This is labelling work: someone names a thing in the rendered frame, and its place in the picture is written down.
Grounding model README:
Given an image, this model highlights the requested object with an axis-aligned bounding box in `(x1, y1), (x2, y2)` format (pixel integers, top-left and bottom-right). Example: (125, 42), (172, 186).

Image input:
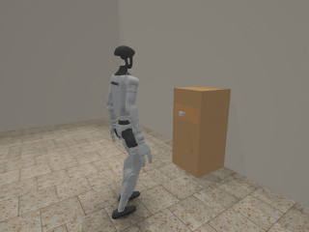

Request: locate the left robot upper arm
(106, 74), (114, 106)

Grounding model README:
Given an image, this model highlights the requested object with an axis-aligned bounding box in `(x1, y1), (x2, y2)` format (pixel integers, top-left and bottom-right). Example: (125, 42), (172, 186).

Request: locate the right robot hand
(137, 142), (153, 167)

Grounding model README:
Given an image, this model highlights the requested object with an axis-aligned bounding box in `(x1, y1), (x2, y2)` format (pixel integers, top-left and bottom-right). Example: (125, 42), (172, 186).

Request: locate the robot left forearm
(106, 103), (118, 127)

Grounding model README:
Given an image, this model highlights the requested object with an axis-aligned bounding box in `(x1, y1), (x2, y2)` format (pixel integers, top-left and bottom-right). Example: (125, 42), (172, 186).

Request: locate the right robot upper arm
(125, 75), (139, 115)

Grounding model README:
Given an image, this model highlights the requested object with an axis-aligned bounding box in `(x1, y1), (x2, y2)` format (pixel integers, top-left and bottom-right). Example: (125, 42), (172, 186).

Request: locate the drawer
(174, 103), (200, 124)

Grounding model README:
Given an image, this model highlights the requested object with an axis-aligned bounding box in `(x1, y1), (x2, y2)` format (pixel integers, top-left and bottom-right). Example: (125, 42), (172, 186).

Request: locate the robot left foot
(119, 191), (140, 202)

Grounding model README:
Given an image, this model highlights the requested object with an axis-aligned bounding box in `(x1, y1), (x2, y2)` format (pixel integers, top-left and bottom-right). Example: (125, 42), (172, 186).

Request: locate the left robot hand
(109, 126), (122, 142)

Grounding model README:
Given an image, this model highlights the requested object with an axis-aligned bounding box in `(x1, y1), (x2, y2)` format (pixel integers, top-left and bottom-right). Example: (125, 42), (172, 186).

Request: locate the robot right forearm
(128, 105), (145, 144)

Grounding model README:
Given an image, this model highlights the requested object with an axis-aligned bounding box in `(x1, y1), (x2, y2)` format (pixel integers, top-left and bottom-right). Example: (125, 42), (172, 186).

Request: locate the cabinet
(172, 86), (231, 178)

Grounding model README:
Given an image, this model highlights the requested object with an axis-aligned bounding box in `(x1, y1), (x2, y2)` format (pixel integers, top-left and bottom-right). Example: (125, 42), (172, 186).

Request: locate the robot right thigh
(124, 130), (142, 180)

